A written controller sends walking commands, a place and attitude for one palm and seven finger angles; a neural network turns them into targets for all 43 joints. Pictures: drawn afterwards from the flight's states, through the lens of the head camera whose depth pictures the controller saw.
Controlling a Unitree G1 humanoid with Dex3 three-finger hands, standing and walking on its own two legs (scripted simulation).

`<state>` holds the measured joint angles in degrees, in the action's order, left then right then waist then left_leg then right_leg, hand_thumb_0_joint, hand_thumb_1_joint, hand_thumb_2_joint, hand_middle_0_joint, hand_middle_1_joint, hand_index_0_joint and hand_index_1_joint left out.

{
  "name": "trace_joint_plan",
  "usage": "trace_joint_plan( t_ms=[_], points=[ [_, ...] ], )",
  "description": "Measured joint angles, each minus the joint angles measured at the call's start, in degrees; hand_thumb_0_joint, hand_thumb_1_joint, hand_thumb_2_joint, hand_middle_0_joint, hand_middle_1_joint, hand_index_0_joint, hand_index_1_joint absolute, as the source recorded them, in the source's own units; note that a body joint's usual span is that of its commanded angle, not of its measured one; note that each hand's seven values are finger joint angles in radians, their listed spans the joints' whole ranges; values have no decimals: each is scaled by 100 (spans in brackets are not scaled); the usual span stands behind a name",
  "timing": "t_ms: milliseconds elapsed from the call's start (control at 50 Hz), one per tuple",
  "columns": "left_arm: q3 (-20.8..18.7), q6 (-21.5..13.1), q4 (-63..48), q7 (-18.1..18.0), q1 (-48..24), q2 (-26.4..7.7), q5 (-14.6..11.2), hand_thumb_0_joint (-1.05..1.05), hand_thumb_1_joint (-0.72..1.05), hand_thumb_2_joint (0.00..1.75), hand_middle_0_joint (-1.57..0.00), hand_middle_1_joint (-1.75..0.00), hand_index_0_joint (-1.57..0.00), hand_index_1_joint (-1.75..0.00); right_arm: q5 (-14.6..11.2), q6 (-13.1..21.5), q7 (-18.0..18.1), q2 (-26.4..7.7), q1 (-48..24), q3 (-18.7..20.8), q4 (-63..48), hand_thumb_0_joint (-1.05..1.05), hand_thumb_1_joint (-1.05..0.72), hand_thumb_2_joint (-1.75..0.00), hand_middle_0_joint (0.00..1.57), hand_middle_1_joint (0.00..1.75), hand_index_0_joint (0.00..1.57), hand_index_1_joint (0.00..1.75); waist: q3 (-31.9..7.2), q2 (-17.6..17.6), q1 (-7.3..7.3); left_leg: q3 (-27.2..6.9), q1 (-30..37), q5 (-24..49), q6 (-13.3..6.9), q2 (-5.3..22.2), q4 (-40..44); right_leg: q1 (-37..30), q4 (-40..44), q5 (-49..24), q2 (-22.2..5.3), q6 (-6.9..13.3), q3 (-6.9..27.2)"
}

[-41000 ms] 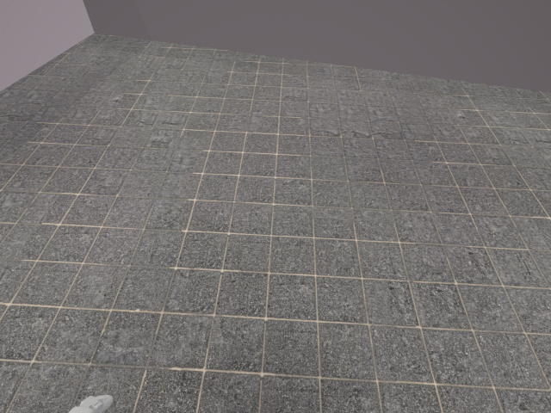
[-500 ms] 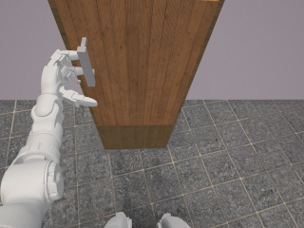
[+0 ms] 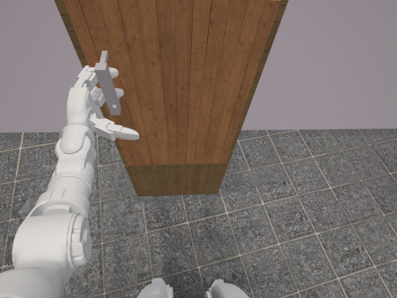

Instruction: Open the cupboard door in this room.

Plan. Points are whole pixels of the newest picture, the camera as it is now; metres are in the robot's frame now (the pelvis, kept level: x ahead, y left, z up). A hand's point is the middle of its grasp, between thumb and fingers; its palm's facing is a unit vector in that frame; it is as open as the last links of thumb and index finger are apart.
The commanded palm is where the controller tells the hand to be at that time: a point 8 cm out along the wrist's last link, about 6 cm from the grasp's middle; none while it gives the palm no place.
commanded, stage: slide the fingers in behind the handle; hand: left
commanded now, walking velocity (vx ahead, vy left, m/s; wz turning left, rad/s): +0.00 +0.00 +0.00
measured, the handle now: (110, 84) +0.54 +0.16 +0.08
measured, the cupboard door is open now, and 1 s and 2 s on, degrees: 0 1 11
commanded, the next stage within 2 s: close the thumb around the handle in 0.74 s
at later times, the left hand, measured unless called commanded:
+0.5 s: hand (121, 108) +0.48 +0.13 +0.08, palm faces +0.03 -1.00 -0.01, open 14.2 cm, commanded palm +0.45 +0.17 +0.08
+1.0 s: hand (121, 108) +0.48 +0.13 +0.08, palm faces +0.02 -1.00 -0.01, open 13.5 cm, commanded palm +0.46 +0.17 +0.08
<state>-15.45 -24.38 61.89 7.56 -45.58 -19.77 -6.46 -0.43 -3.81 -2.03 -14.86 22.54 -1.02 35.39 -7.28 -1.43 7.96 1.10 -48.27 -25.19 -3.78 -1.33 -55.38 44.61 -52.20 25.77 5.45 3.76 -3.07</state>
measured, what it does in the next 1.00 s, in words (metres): stands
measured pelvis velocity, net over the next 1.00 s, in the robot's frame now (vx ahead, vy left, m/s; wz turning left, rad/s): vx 0.00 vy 0.00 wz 0.03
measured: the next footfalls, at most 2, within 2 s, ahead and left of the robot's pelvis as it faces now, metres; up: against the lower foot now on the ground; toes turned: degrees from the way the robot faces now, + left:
none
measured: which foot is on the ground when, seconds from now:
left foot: down 0.00-1.00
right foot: down 0.00-1.00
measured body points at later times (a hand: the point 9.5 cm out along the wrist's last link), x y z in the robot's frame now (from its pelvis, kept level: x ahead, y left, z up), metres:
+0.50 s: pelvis +0.00 +0.00 +0.00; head +0.10 +0.01 +0.44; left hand +0.47 +0.19 +0.08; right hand +0.02 -0.26 -0.12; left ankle +0.01 +0.07 -0.68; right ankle -0.01 -0.08 -0.68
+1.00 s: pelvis +0.00 +0.00 +0.00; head +0.09 +0.02 +0.44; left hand +0.47 +0.19 +0.08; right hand +0.03 -0.26 -0.12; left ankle +0.01 +0.07 -0.68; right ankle -0.01 -0.08 -0.68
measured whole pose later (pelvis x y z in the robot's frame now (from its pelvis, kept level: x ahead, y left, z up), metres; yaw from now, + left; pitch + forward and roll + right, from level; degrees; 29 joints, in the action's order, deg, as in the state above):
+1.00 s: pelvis +0.00 +0.00 +0.00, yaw +1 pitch +18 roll -2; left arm -11.0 -24.7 65.4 2.6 -49.2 -16.9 -6.4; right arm 0.1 -2.7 -2.8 -14.8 21.5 -0.6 37.2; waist -7.2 -1.7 7.2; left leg 0.0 -49.6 -25.2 -3.8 -2.3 -56.5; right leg 45.5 -53.4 26.5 4.6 3.7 -4.3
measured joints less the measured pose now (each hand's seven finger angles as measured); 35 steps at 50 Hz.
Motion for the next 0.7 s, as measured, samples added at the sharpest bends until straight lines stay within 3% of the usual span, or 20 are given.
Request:
trace_joint_plan(
  t_ms=[200,360,700],
  points=[
    [128,188,328,-246,-271,72,74,-1,-50,30,-29,-120,-29,-120,15,-19,-27,-1,-13,-14,6,0,-91,-90,20,30,20,30,5,-19,14,-23,-17,11,8,-31,-4,23,-42,24,-29,12,-27],
    [173,11,189,-349,-175,148,-15,-1,-50,30,-28,-120,-28,-120,38,47,-71,10,28,28,80,0,-91,-90,20,30,20,30,-13,-2,-11,-34,-78,-8,24,-22,-44,81,-78,41,-19,29,-38],
    [412,-23,133,-500,-82,333,-23,-1,-50,30,-27,-120,-26,-120,42,74,-110,17,-55,68,151,0,-91,-90,20,30,20,30,-26,-32,-106,-87,9,-26,14,-69,-34,-35,-52,79,-57,19,-86]
  ],
)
